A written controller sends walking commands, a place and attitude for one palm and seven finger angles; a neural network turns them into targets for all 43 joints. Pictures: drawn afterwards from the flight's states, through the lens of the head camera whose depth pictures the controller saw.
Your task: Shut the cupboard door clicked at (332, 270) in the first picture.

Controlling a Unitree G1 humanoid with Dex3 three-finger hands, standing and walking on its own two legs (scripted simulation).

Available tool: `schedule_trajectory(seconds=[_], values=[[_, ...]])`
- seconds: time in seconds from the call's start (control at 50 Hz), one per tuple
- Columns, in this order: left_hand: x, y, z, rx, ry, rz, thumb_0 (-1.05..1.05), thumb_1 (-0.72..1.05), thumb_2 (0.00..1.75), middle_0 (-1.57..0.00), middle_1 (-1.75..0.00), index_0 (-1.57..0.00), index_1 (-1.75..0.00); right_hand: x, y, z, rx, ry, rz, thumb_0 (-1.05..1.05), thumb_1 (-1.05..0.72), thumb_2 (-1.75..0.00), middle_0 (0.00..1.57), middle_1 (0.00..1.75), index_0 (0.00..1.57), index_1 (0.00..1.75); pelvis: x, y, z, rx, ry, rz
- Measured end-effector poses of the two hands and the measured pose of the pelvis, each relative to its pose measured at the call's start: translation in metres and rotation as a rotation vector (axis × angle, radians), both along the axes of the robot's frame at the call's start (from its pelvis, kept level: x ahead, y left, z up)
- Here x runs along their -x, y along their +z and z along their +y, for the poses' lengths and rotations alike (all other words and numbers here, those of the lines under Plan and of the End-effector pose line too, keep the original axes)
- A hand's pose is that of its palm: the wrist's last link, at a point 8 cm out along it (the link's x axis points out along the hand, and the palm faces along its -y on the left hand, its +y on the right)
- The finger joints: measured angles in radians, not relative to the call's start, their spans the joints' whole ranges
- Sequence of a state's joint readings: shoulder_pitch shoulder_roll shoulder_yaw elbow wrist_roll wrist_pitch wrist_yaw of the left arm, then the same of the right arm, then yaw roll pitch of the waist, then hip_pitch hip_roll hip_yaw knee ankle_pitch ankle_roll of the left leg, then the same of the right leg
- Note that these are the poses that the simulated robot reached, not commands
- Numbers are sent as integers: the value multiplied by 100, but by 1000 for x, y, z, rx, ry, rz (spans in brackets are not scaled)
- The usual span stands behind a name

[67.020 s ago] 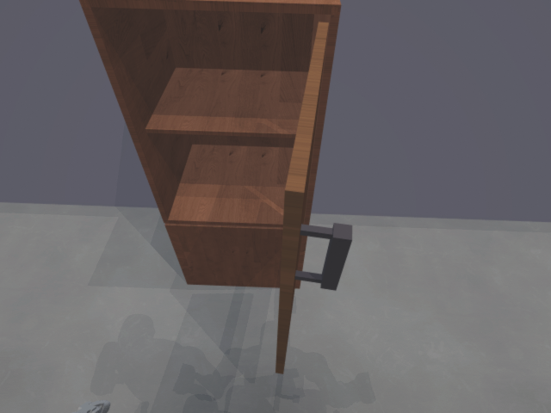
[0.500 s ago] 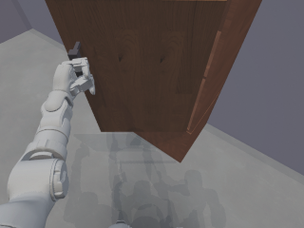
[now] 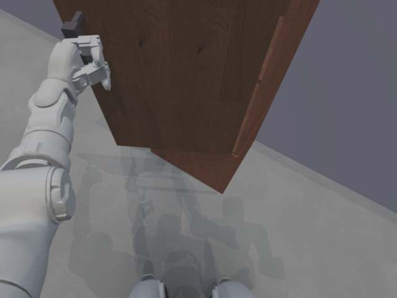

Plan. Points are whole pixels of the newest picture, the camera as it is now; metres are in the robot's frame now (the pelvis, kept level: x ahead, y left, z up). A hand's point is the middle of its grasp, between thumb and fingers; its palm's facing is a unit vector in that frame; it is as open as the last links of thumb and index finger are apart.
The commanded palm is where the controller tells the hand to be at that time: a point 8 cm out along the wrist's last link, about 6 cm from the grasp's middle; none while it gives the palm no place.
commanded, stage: push the door shut along its arc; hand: left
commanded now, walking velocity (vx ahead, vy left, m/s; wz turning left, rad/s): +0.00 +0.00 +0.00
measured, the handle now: (85, 49) +0.60 +0.18 +0.13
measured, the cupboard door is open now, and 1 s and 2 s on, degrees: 28 17 13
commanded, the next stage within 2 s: pull the fist back off the door in 0.92 s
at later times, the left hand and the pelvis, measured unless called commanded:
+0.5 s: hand (129, 46) +0.59 +0.09 +0.14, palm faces -0.31 -0.95 +0.00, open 3.1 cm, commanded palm +0.60 +0.13 +0.13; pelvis +0.01 +0.01 -0.02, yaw -2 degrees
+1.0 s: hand (142, 38) +0.61 +0.06 +0.14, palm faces -0.38 -0.92 -0.02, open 3.3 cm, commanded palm +0.65 +0.08 +0.13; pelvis +0.02 +0.00 -0.02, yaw -1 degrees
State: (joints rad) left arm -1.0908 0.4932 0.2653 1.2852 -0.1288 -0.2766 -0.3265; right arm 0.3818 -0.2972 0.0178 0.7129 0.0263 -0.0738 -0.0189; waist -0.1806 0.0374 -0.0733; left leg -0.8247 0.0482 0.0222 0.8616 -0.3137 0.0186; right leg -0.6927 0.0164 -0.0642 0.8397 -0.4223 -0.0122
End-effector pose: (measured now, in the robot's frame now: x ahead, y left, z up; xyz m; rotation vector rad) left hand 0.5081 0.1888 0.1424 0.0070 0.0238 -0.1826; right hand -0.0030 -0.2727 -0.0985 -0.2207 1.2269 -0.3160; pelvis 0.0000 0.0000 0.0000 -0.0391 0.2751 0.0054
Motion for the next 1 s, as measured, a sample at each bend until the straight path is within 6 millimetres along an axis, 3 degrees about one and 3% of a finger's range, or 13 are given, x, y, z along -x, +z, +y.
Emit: schedule_trajectory(seconds=[0.2, 0.6, 0.76, 1.0], values=[[-29, 0, -8, 0, -57, 8, 1, 90, 90, -130, -150, -130, -150, 25, -2, 7, 12, -25, 83, 0, -90, -90, 20, 30, 21, 30, -1, -7, 6, 12, -2, 52], [-85, 0, -53, -7, -151, 32, 1, 90, 90, -130, -150, -130, -150, 67, -1, 27, -4, -114, 231, 0, -90, -90, 20, 30, 21, 30, -13, -16, 9, 16, -24, 138], [-96, 0, -56, -12, -166, 41, 1, 90, 91, -130, -150, -130, -150, 70, 0, 26, -5, -121, 269, 0, -90, -90, 20, 30, 21, 30, -17, -18, 5, 18, -19, 155], [-105, 1, -70, -21, -209, 25, 2, 96, 95, -130, -150, -130, -150, 63, -2, 9, 32, -96, 289, 0, -90, -90, 20, 30, 21, 30, -17, -25, -2, 22, -5, 184]])
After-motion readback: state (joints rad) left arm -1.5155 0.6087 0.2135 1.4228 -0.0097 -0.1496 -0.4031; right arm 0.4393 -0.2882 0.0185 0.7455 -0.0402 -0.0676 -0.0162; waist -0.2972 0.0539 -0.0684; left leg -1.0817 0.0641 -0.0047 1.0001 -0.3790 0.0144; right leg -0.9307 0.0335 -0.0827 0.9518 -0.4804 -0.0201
